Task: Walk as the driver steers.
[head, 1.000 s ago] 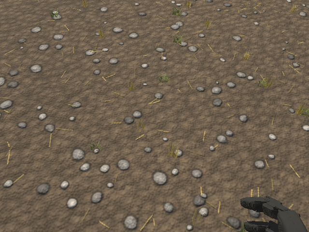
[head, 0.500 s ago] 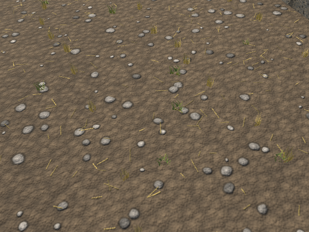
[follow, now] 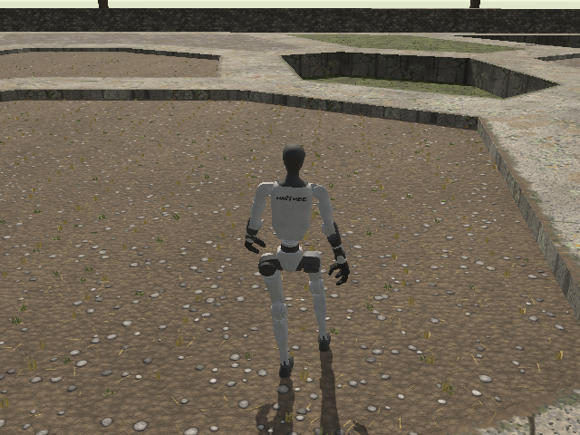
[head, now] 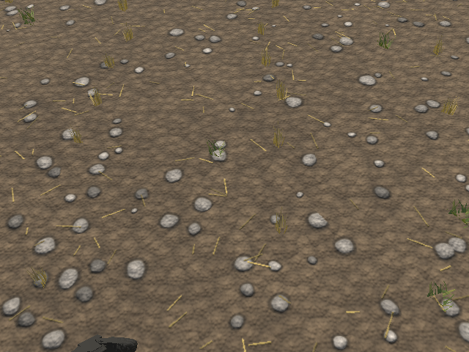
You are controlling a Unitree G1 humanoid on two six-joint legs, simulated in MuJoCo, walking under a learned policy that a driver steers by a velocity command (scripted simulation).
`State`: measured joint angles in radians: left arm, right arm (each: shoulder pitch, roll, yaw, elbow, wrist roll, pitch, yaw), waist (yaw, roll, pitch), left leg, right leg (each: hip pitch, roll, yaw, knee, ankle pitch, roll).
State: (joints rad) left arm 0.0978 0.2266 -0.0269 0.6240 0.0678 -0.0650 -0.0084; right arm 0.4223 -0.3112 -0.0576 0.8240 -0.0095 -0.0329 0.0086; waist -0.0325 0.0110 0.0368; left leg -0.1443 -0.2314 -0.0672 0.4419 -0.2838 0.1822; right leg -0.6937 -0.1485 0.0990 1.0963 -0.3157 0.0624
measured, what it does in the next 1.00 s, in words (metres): walks ahead: right foot, then left foot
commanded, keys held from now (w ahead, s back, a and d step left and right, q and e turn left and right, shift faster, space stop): w+q+shift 0.22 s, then w+shift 0.24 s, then w+e+shift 0.54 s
